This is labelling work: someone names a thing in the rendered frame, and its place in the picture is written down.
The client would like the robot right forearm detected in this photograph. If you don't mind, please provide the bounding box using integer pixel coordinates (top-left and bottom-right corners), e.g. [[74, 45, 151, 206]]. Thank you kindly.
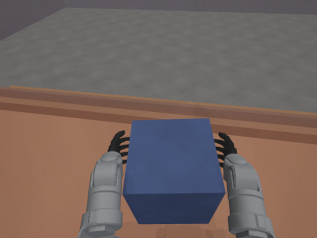
[[223, 154, 276, 238]]

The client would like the robot left forearm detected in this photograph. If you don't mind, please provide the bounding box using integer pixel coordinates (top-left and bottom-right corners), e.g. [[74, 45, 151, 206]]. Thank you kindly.
[[77, 151, 123, 238]]

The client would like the robot left hand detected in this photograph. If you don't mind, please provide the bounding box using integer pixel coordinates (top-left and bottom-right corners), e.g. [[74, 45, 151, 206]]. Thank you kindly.
[[107, 130, 130, 165]]

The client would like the carton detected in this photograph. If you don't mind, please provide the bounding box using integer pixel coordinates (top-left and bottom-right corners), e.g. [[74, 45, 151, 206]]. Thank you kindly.
[[122, 118, 226, 224]]

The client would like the robot right hand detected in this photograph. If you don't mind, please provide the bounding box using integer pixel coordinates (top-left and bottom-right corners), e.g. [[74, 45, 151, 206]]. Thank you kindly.
[[214, 132, 238, 168]]

